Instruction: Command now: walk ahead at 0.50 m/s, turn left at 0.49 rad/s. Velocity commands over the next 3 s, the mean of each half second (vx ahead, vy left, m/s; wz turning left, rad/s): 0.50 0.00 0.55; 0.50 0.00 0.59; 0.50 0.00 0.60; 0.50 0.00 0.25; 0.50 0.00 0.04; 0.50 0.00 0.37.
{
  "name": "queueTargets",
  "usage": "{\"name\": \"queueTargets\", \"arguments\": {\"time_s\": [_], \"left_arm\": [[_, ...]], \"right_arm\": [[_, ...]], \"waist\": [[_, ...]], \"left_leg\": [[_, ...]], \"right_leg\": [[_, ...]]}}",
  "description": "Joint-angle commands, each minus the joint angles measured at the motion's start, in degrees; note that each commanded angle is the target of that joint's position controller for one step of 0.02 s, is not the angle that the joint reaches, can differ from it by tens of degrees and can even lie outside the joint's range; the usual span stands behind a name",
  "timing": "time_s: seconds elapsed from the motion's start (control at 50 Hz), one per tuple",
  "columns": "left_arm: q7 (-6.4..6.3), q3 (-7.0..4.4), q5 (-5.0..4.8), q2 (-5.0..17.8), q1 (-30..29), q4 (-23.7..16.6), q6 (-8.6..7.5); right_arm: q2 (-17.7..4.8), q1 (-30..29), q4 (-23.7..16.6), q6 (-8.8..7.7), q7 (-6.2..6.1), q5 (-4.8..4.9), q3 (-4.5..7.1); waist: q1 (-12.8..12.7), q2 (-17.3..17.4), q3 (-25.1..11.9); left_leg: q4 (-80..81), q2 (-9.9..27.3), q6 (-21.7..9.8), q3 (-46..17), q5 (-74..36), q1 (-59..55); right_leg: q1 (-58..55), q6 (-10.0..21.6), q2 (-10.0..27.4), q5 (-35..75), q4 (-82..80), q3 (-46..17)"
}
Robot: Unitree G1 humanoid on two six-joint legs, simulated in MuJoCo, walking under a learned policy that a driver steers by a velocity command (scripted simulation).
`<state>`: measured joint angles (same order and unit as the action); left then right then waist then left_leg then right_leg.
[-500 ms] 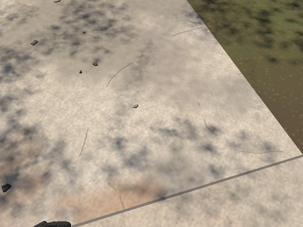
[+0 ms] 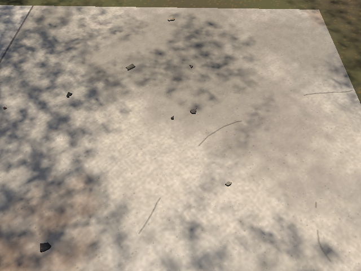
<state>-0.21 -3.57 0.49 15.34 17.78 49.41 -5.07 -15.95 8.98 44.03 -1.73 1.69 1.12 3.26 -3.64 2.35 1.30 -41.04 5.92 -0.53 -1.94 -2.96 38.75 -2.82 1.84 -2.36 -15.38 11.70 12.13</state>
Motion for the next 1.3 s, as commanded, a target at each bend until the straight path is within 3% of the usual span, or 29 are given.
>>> {"name": "queueTargets", "arguments": {"time_s": [0.02,0.1,0.14,0.16,0.18,0.2,0.22,0.26,0.34,0.44,0.54,0.6,0.62,0.64,0.66,0.68,0.7,0.74,0.82,1.04,1.08,1.12,1.14,1.16,1.18,1.2,1.22,1.26,1.3], "left_arm": [[-0.50,-2.55,-0.87,10.10,0.43,-1.91,0.56],[-1.33,-3.38,-1.60,12.76,-1.26,-2.15,2.52],[-1.79,-3.02,-1.66,12.50,-2.74,-2.83,2.90],[-1.19,-0.90,0.61,5.72,1.90,-5.29,1.83],[-0.22,0.34,-0.01,4.20,1.29,-6.76,-0.66],[0.65,-0.93,-2.47,8.96,-6.25,-8.19,-2.36],[0.82,-0.74,-3.05,8.75,-8.75,-9.33,-3.26],[0.12,-1.32,-0.59,8.98,-7.87,-8.15,-3.00],[0.04,-1.09,0.39,6.64,-7.32,-8.65,-0.65],[0.58,0.14,-0.15,4.21,-18.16,-11.68,-0.85],[1.64,-0.95,-1.06,7.58,-20.18,-13.04,-1.93],[1.31,-2.54,-0.62,10.02,-10.30,-10.64,-2.77],[0.87,-3.34,0.38,12.84,-2.36,-9.89,-2.97],[0.97,-4.52,1.00,17.58,2.99,-7.94,-2.15],[1.36,-3.47,-0.44,12.66,2.17,-8.42,-1.94],[1.11,-2.48,-0.64,9.09,-0.35,-9.17,-1.60],[0.97,-1.96,-0.13,7.96,-3.16,-9.47,-1.17],[0.64,-1.19,0.43,5.95,-5.57,-8.66,-0.97],[0.49,-1.78,-0.26,7.21,-5.03,-6.78,-1.72],[-0.01,-3.08,-1.59,12.31,-0.75,-3.00,0.62],[-0.28,-3.61,-2.22,14.06,-1.15,-2.98,1.31],[-0.72,-3.86,-2.82,15.00,-2.30,-3.34,2.10],[-0.99,-3.09,-2.05,13.20,-1.91,-3.79,1.99],[-0.34,-0.40,0.98,4.79,2.41,-7.00,1.07],[0.41,-0.04,-0.42,6.91,-0.61,-8.41,-1.15],[0.99,-1.12,-2.77,10.88,-6.77,-10.10,-2.40],[0.99,-0.67,-2.77,10.14,-8.17,-10.68,-3.13],[0.44,-1.16,-0.39,10.49,-7.05,-9.48,-2.83],[0.57,-1.24,0.14,9.82,-5.76,-9.25,-1.52]], "right_arm": [[-2.08,-7.82,-6.82,-0.81,1.20,0.02,0.01],[-5.21,-3.23,-8.08,-0.33,1.99,0.07,1.71],[-10.94,12.96,-4.38,0.05,0.81,0.31,4.99],[-17.59,16.68,-3.46,0.38,-0.42,0.46,6.59],[-17.22,15.89,-5.48,-0.52,-0.10,0.35,5.83],[-12.60,15.31,-5.34,-1.16,0.13,-0.18,4.48],[-10.83,12.56,-5.33,-1.67,0.09,-0.16,3.98],[-7.42,5.64,-6.82,-1.85,-0.23,-0.42,2.83],[-8.80,4.87,-7.67,-2.04,-1.39,-0.56,3.09],[-10.23,8.80,-6.32,-1.30,-2.59,-0.01,3.59],[-9.59,11.50,-5.01,-0.65,-2.97,0.41,3.61],[-7.40,9.98,-5.73,-0.32,-2.94,-0.03,2.97],[-3.93,10.48,-6.65,-0.45,-2.68,-0.73,1.63],[-0.56,18.35,-8.45,-0.96,-2.64,0.89,0.58],[-6.33,18.34,-7.09,-1.02,-2.83,1.41,1.38],[-9.78,12.41,-7.50,-0.74,-2.82,1.07,2.37],[-9.74,9.14,-8.06,-0.44,-2.94,0.41,2.50],[-8.06,7.15,-9.01,-0.24,-2.38,0.11,2.70],[-4.54,5.57,-10.42,0.82,-1.85,0.41,2.01],[-2.99,-8.53,-15.01,0.02,1.36,0.44,0.95],[-4.85,-6.81,-15.34,0.29,1.59,0.08,1.89],[-8.68,4.81,-12.66,0.76,1.17,0.00,4.20],[-12.29,15.14,-9.77,1.30,0.17,0.21,6.14],[-18.99,15.21,-9.45,1.22,-0.74,0.86,7.06],[-16.80,16.16,-11.86,0.00,-0.32,0.46,5.91],[-12.78,14.66,-11.03,-0.95,0.03,-0.09,4.67],[-11.26,12.11,-10.70,-1.47,0.02,-0.04,4.13],[-8.24,5.24,-11.81,-1.74,-0.26,-0.73,2.99],[-8.30,3.70,-12.04,-1.90,-0.70,-0.92,2.87]], "waist": [[-1.09,-3.83,4.63],[3.70,-7.38,-0.67],[12.72,-5.04,-9.13],[9.70,8.69,-14.51],[8.46,9.59,-22.97],[11.45,3.62,-18.05],[9.82,1.42,-11.18],[4.82,-1.68,-4.74],[2.58,-0.45,-2.93],[6.83,2.09,-1.11],[6.82,3.81,-1.17],[1.36,4.80,-4.96],[-1.87,-0.73,-12.55],[1.41,-20.43,-19.66],[0.41,-17.16,-16.77],[-1.08,-11.57,-9.65],[-0.40,-7.58,-5.84],[1.67,-8.40,-1.84],[2.35,-7.91,-0.22],[-1.21,-5.80,3.70],[1.13,-7.38,1.59],[8.47,-7.40,-5.15],[13.33,-4.32,-10.20],[7.50,12.38,-13.49],[9.54,9.81,-24.21],[11.09,5.01,-16.92],[9.05,2.27,-10.86],[4.17,-0.41,-5.70],[2.40,0.19,-4.67]], "left_leg": [[4.19,-0.34,-1.53,2.47,1.69,2.57],[4.73,-6.32,-5.62,8.32,13.07,-7.91],[10.30,-9.31,-9.75,6.22,10.10,-32.56],[10.64,4.99,-17.73,-18.43,11.04,-54.40],[21.20,13.86,-26.10,-46.26,20.24,-63.59],[24.13,12.34,-22.12,-39.99,20.08,-60.82],[24.30,10.15,-19.70,-31.93,16.62,-52.92],[25.65,5.68,-16.84,-21.40,5.09,-37.69],[28.53,2.49,-16.79,-14.88,-3.88,-26.83],[27.43,-1.50,-12.47,-11.38,4.31,-22.99],[21.26,1.94,-10.73,-19.30,10.32,-29.20],[11.21,-0.80,-7.80,-19.96,6.40,-28.69],[-3.90,-4.48,-5.68,-15.53,12.25,-22.84],[-22.93,-12.38,-1.73,-7.82,35.55,-2.64],[-31.50,-8.01,-0.99,-9.13,36.23,5.23],[-33.86,-5.99,-0.66,-8.32,30.88,7.22],[-33.19,-4.01,-0.34,-6.43,26.72,5.57],[-28.86,-0.91,-0.27,-6.17,22.10,1.80],[-22.80,0.73,0.48,-4.23,18.77,2.04],[3.43,-1.39,-1.87,3.52,5.31,-0.89],[4.76,-4.50,-4.15,6.36,11.05,-6.15],[8.23,-9.18,-7.55,8.78,11.69,-22.35],[9.97,-8.37,-10.00,4.16,9.77,-39.66],[12.30,6.90,-18.64,-24.64,14.49,-58.84],[22.32,13.62,-24.92,-47.34,26.22,-63.62],[24.39,11.97,-21.27,-39.89,24.42,-59.49],[24.49,9.60,-19.21,-32.56,20.22,-51.30],[25.61,5.52,-16.77,-23.43,7.58,-37.24],[27.46,4.38,-17.19,-20.87,1.68,-31.19]], "right_leg": [[-1.20,6.94,18.30,25.22,-2.45,-3.05],[-5.45,4.52,18.76,56.27,11.58,-0.20],[5.28,1.23,15.18,52.13,34.90,1.50],[29.48,-2.30,7.88,10.29,56.20,0.67],[43.27,-3.33,-1.26,-19.75,68.36,-12.73],[49.25,-1.88,2.52,-15.63,69.33,-17.99],[49.84,-0.73,5.01,-10.36,65.00,-17.35],[42.51,-1.50,8.68,-4.42,55.48,-16.97],[37.10,-5.12,8.40,1.15,45.79,-15.18],[32.24,-6.44,4.16,19.00,24.07,-14.38],[29.36,-4.34,3.16,16.61,16.88,-17.35],[15.67,-0.65,3.56,12.07,13.68,-16.12],[1.75,2.73,12.22,8.25,14.37,-24.24],[-16.42,12.02,24.93,-6.13,8.57,-50.99],[-15.46,12.06,26.37,-19.49,5.18,-58.20],[-9.03,9.61,24.03,-18.18,4.40,-49.39],[-2.53,8.08,21.71,-10.16,4.11,-41.46],[6.07,7.19,18.01,1.23,1.90,-31.25],[8.72,8.78,17.55,9.74,-2.29,-21.83],[0.12,5.86,18.25,24.82,-0.92,-4.54],[-2.32,4.75,18.55,42.48,5.30,-2.31],[0.10,2.92,16.96,55.10,22.15,0.35],[11.34,0.68,14.92,45.09,37.36,0.73],[37.61,-2.89,5.30,-8.56,58.57,-0.65],[45.84,-3.04,0.51,-19.72,68.71,-15.33],[51.16,-2.01,3.76,-14.06,68.55,-17.71],[50.14,-1.16,6.04,-9.05,63.66,-17.17],[42.27,-1.87,9.12,-3.85,54.97,-17.54],[38.52,-3.38,9.19,-2.26,51.06,-16.88]]}}
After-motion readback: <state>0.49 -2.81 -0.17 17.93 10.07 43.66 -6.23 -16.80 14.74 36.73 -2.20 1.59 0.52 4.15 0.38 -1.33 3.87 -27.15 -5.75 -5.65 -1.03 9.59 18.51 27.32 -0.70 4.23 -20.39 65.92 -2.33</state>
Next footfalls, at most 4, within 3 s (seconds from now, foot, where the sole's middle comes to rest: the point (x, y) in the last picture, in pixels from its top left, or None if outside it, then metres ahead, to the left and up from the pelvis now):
0.14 left None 0.25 0.13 -0.78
0.62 right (204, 250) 0.57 -0.02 -0.78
1.14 left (110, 218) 0.67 0.36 -0.78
1.62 right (110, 151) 1.01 0.43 -0.78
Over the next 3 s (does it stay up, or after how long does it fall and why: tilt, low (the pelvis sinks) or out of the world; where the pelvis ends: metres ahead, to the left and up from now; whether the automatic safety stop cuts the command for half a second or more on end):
stays up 1.20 0.99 0.00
